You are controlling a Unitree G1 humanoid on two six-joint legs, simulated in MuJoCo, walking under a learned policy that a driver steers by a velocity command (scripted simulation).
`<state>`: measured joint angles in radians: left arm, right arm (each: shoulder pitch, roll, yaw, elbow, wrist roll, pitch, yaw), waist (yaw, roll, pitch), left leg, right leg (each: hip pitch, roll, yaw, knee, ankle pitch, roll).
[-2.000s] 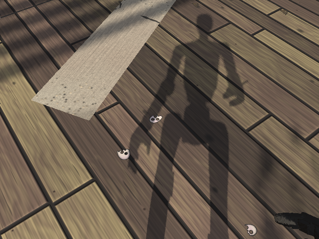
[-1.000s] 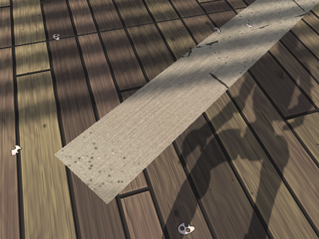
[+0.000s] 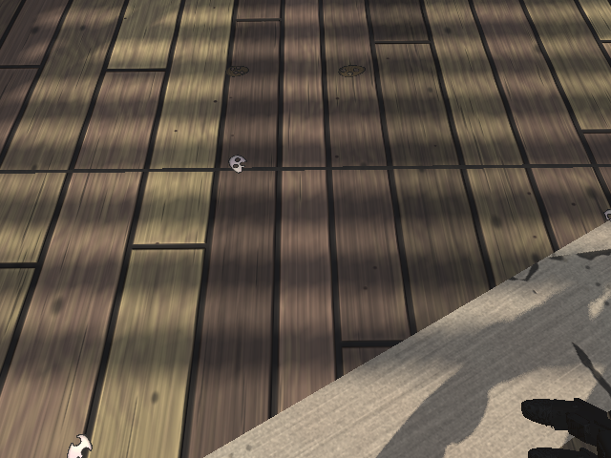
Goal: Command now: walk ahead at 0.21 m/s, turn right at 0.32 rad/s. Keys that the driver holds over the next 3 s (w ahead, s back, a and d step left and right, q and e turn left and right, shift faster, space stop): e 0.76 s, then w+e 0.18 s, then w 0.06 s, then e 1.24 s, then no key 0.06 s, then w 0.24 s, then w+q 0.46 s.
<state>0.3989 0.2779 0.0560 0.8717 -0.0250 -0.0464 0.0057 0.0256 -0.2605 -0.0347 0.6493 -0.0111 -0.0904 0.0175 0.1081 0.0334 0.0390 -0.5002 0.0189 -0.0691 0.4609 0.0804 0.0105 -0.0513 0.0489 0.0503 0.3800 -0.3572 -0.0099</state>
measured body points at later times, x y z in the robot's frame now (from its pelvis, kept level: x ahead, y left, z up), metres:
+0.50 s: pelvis +0.07 -0.02 +0.00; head +0.09 -0.06 +0.45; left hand +0.28 +0.23 -0.08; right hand +0.14 -0.33 -0.12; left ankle +0.13 +0.12 -0.69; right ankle +0.07 -0.11 -0.73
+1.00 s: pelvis +0.12 -0.01 +0.01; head +0.14 +0.00 +0.46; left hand +0.41 +0.14 -0.09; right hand +0.04 -0.31 -0.09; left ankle +0.16 +0.10 -0.73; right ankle +0.06 -0.12 -0.67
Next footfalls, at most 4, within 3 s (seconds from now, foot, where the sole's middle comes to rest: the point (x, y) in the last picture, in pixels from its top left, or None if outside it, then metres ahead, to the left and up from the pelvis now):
0.42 right None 0.10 -0.12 -0.77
0.88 left None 0.20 0.08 -0.77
1.30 right None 0.19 -0.26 -0.77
1.72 left None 0.37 -0.13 -0.77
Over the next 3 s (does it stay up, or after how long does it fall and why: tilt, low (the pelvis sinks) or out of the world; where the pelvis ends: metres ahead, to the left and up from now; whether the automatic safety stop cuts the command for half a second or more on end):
stays up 0.26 -0.36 0.01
